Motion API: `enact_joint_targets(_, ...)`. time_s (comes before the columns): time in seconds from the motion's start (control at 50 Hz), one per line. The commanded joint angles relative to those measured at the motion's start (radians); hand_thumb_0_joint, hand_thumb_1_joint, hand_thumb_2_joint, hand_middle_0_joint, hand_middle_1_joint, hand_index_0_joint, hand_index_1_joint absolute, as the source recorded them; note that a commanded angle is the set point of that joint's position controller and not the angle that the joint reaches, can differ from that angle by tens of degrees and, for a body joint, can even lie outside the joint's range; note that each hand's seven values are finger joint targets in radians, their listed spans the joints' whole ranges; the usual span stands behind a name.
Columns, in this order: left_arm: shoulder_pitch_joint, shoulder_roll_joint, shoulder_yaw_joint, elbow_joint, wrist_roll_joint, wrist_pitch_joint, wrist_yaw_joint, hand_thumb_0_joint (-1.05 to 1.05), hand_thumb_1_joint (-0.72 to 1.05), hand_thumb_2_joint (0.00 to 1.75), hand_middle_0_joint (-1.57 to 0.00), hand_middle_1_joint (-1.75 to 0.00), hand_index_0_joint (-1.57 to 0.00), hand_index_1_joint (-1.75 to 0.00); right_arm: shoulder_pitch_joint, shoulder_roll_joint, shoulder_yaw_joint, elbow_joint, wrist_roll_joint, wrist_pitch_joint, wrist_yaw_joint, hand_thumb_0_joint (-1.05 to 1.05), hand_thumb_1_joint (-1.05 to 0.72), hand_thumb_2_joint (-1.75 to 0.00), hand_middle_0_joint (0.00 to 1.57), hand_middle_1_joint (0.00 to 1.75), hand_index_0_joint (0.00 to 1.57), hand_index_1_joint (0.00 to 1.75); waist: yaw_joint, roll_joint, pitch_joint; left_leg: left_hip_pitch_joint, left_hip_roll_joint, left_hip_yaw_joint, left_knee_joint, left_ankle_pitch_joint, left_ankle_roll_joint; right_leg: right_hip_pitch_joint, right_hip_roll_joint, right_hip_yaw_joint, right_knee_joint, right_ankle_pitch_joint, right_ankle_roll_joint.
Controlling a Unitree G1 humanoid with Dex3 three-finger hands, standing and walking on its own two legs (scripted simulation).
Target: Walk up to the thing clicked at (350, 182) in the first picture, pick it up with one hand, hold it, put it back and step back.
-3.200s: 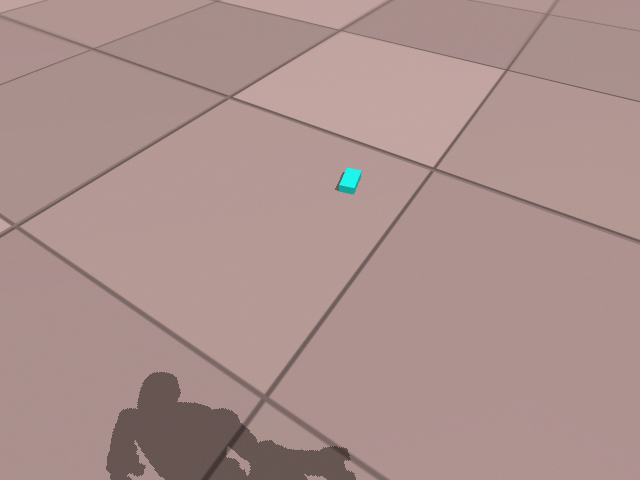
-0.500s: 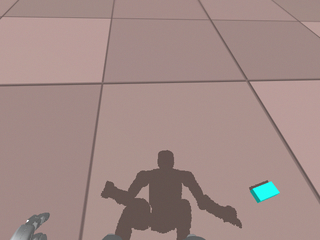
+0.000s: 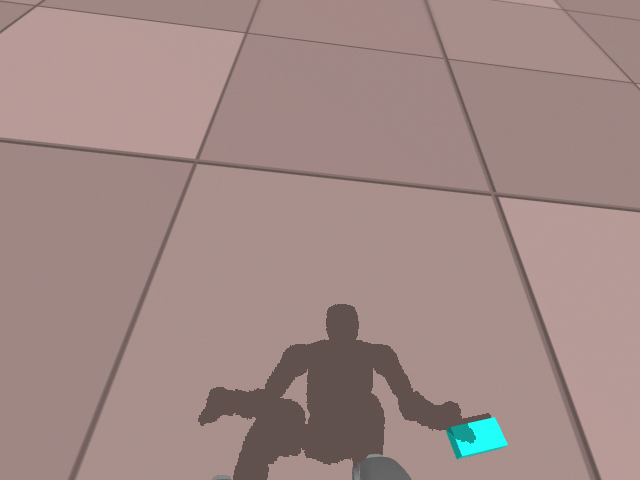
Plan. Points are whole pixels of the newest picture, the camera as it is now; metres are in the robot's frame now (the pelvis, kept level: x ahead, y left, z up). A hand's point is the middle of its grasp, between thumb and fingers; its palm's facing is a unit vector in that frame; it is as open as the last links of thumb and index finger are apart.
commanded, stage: walk up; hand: left
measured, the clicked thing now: (476, 437) +0.38 -0.52 -0.72
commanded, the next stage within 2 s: none
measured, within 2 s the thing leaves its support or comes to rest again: neither
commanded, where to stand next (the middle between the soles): +0.03 -0.86 m, yaw +11 degrees
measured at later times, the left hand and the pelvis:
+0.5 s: hand out of the picture +0.07 +0.05 -0.15, palm faces -0.02 -0.94 -0.33, open 7.4 cm; pelvis +0.01 -0.23 +0.01, yaw +6 degrees
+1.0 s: hand out of the picture +0.06 -0.19 -0.13, palm faces +0.02 -0.94 -0.33, open 7.4 cm; pelvis -0.01 -0.46 +0.00, yaw +7 degrees
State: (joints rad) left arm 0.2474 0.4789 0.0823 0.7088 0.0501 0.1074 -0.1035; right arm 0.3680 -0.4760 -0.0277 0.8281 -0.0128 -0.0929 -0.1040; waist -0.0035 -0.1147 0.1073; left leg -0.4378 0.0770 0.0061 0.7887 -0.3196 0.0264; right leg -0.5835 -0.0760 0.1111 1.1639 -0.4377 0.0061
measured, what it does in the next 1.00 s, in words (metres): steps to the right: right foot, then left foot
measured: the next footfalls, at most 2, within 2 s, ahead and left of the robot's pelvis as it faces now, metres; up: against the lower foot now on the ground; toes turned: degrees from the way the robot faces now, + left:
right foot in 0.12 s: +0.10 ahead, -0.27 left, +0.00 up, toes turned +0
left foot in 0.40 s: +0.08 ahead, -0.12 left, +0.00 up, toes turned +8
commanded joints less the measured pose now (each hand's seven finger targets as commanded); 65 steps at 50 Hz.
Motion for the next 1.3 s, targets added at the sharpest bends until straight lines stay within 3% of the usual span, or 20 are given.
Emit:
enact_joint_targets(0.0,-0.028,0.192,0.071,-0.106,-0.009,-0.026,-0.003,0.0,0.9,0.9,-0.2,-0.3,-0.2,-0.3,0.038,-0.409,-0.131,-0.019,-0.024,-0.013,-0.016,0.0,-0.9,-0.9,0.2,0.3,0.2,0.3,-0.006,0.325,-0.074,-0.06,0.197,-0.254,-0.282,-0.147,0.23,0.04,-0.015,-0.074,-0.147,-0.038,-0.001)
enact_joint_targets(0.08,0.239,0.208,0.103,-0.001,0.008,-0.026,0.011,0.0,0.9,0.9,-0.2,-0.3,-0.2,-0.3,-0.091,-0.346,-0.107,-0.011,-0.033,0.015,-0.014,0.0,-0.9,-0.9,0.2,0.3,0.2,0.3,0.176,0.152,-0.151,-0.336,0.058,-0.039,0.017,-0.285,0.113,0.43,0.072,-0.174,-0.449,0.026,-0.02)
enact_joint_targets(0.1,0.316,0.27,0.114,0.013,0.028,-0.038,0.022,0.0,0.9,0.9,-0.2,-0.3,-0.2,-0.3,-0.086,-0.25,-0.077,-0.018,-0.023,0.026,-0.016,0.0,-0.9,-0.9,0.2,0.3,0.2,0.3,0.229,-0.13,-0.118,-0.466,-0.043,0.077,0.35,-0.322,0.063,0.417,-0.04,0.036,-0.678,-0.156,-0.06)
enact_joint_targets(0.12,0.097,0.376,0.111,-0.058,0.014,-0.053,0.037,0.0,0.9,0.9,-0.2,-0.3,-0.2,-0.3,-0.099,-0.214,-0.08,-0.033,-0.004,0.03,-0.034,0.0,-0.9,-0.9,0.2,0.3,0.2,0.3,0.135,-0.266,-0.058,-0.488,-0.138,0.003,0.494,-0.345,0.032,0.232,-0.231,0.533,-0.962,-0.225,-0.17)
enact_joint_targets(0.14,-0.061,0.389,0.109,-0.101,-0.007,-0.061,0.046,0.0,0.9,0.9,-0.2,-0.3,-0.2,-0.3,-0.09,-0.244,-0.093,0.0,0.001,0.031,-0.044,0.0,-0.9,-0.9,0.2,0.3,0.2,0.3,0.053,-0.134,-0.02,-0.399,-0.055,-0.083,0.54,-0.242,0.034,0.152,-0.29,0.635,-1.023,-0.332,-0.229)
enact_joint_targets(0.22,-0.134,0.257,0.073,-0.065,0.006,-0.056,0.049,0.0,0.9,0.9,-0.2,-0.3,-0.2,-0.3,0.143,-0.257,-0.087,0.162,0.034,0.022,-0.017,0.0,-0.9,-0.9,0.2,0.3,0.2,0.3,-0.022,-0.15,-0.054,-0.175,-0.018,0.012,0.344,-0.154,0.036,0.203,-0.13,0.168,-0.771,-0.108,-0.251)
enact_joint_targets(0.34,-0.114,0.152,0.008,-0.092,0.007,-0.033,0.041,0.0,0.9,0.9,-0.2,-0.3,-0.2,-0.3,0.273,-0.215,-0.084,0.137,0.013,-0.008,-0.017,0.0,-0.9,-0.9,0.2,0.3,0.2,0.3,-0.049,-0.034,-0.117,0.248,-0.05,-0.03,-0.261,0.107,0.051,0.17,-0.068,-0.005,-0.51,0.374,-0.234)
enact_joint_targets(0.4,-0.022,0.175,0.016,-0.107,0.007,-0.022,0.053,0.0,0.9,0.9,-0.2,-0.3,-0.2,-0.3,0.207,-0.41,-0.137,0.04,0.003,-0.017,-0.046,0.0,-0.9,-0.9,0.2,0.3,0.2,0.3,-0.027,0.167,-0.115,0.406,0.463,-0.719,-0.365,0.349,0.223,-0.212,0.054,0.059,-0.063,-0.144,-0.035)
enact_joint_targets(0.48,-0.056,0.216,0.059,-0.086,-0.006,-0.024,0.048,0.0,0.9,0.9,-0.2,-0.3,-0.2,-0.3,0.127,-0.306,-0.118,0.016,0.018,-0.004,-0.039,0.0,-0.9,-0.9,0.2,0.3,0.2,0.3,-0.003,0.176,-0.089,0.227,0.246,-0.313,-0.281,0.332,0.216,-0.109,0.057,0.116,0.085,0.02,-0.03)
enact_joint_targets(0.64,-0.116,0.184,0.062,-0.114,-0.011,-0.019,0.011,0.0,0.9,0.9,-0.2,-0.3,-0.2,-0.3,0.1,-0.387,-0.145,-0.019,-0.021,-0.004,-0.024,0.0,-0.9,-0.9,0.2,0.3,0.2,0.3,-0.031,0.34,-0.085,0.06,0.216,-0.222,-0.234,0.079,0.227,-0.023,-0.008,-0.034,-0.104,-0.041,0.007)
enact_joint_targets(0.72,0.092,0.186,0.09,-0.017,0.001,-0.023,0.013,0.0,0.9,0.9,-0.2,-0.3,-0.2,-0.3,-0.017,-0.358,-0.124,-0.01,-0.026,0.019,-0.018,0.0,-0.9,-0.9,0.2,0.3,0.2,0.3,0.109,0.265,-0.16,-0.207,0.109,-0.06,-0.023,-0.059,0.119,0.389,0.068,-0.14,-0.435,0.045,-0.027)
enact_joint_targets(0.74,0.197,0.224,0.105,0.019,0.017,-0.032,0.022,0.0,0.9,0.9,-0.2,-0.3,-0.2,-0.3,-0.007,-0.28,-0.096,-0.008,-0.026,0.031,-0.02,0.0,-0.9,-0.9,0.2,0.3,0.2,0.3,0.17,0.055,-0.169,-0.337,0.038,0.035,0.228,-0.166,0.085,0.472,0.072,-0.111,-0.516,-0.002,-0.035)
enact_joint_targets(0.76,0.15,0.353,0.12,-0.02,0.03,-0.046,0.03,0.0,0.9,0.9,-0.2,-0.3,-0.2,-0.3,-0.004,-0.182,-0.067,-0.034,-0.001,0.039,-0.023,0.0,-0.9,-0.9,0.2,0.3,0.2,0.3,0.159,-0.266,-0.104,-0.492,-0.109,0.064,0.475,-0.373,0.035,0.313,-0.185,0.403,-0.818,-0.179,-0.124)
enact_joint_targets(0.78,-0.063,0.415,0.113,-0.075,0.006,-0.053,0.044,0.0,0.9,0.9,-0.2,-0.3,-0.2,-0.3,-0.069,-0.227,-0.098,-0.04,-0.003,0.045,-0.051,0.0,-0.9,-0.9,0.2,0.3,0.2,0.3,0.078,-0.259,-0.048,-0.389,-0.073,-0.07,0.546,-0.326,0.041,0.137,-0.259,0.649,-1.008,-0.316,-0.212)
enact_joint_targets(0.86,-0.175,0.281,0.079,-0.075,0.012,-0.043,0.05,0.0,0.9,0.9,-0.2,-0.3,-0.2,-0.3,0.163,-0.27,-0.104,0.136,0.032,0.039,-0.023,0.0,-0.9,-0.9,0.2,0.3,0.2,0.3,-0.028,-0.18,-0.066,-0.162,-0.014,0.011,0.394,-0.167,0.027,0.15,-0.116,0.226,-0.773,-0.205,-0.23)
enact_joint_targets(0.98,-0.144,0.145,0.021,-0.103,0.013,-0.017,0.046,0.0,0.9,0.9,-0.2,-0.3,-0.2,-0.3,0.302,-0.224,-0.099,0.144,0.007,0.001,-0.017,0.0,-0.9,-0.9,0.2,0.3,0.2,0.3,-0.054,-0.043,-0.109,0.26,-0.017,-0.087,-0.285,0.032,0.046,0.081,-0.052,0.067,-0.461,0.189,-0.21)
enact_joint_targets(1.02,-0.067,0.088,0.004,-0.111,0.006,-0.019,0.051,0.0,0.9,0.9,-0.2,-0.3,-0.2,-0.3,0.195,-0.381,-0.141,0.058,-0.029,-0.015,-0.042,0.0,-0.9,-0.9,0.2,0.3,0.2,0.3,-0.008,0.173,-0.043,0.365,0.352,-0.649,-0.388,0.214,0.12,-0.235,0.104,0.037,-0.12,-0.038,-0.054)
enact_joint_targets(1.04,-0.052,0.18,0.032,-0.099,0.009,-0.016,0.061,0.0,0.9,0.9,-0.2,-0.3,-0.2,-0.3,0.183,-0.414,-0.147,0.052,0.002,-0.013,-0.041,0.0,-0.9,-0.9,0.2,0.3,0.2,0.3,-0.024,0.146,-0.084,0.329,0.446,-0.699,-0.363,0.311,0.196,-0.229,0.063,0.113,-0.041,-0.119,-0.041)
enact_joint_targets(1.12,-0.072,0.205,0.069,-0.081,-0.007,-0.018,0.05,0.0,0.9,0.9,-0.2,-0.3,-0.2,-0.3,0.104,-0.305,-0.124,0.022,0.005,-0.004,-0.035,0.0,-0.9,-0.9,0.2,0.3,0.2,0.3,0.014,0.173,-0.062,0.144,0.229,-0.298,-0.271,0.272,0.201,-0.094,0.077,0.139,0.121,0.045,-0.031)
enact_joint_targets(1.28,-0.104,0.195,0.071,-0.099,-0.006,-0.015,0.018,0.0,0.9,0.9,-0.2,-0.3,-0.2,-0.3,0.067,-0.367,-0.154,-0.026,-0.025,0.002,-0.026,0.0,-0.9,-0.9,0.2,0.3,0.2,0.3,-0.015,0.328,-0.076,0.056,0.229,-0.247,-0.25,-0.032,0.212,-0.027,-0.006,-0.021,-0.081,-0.05,0.011)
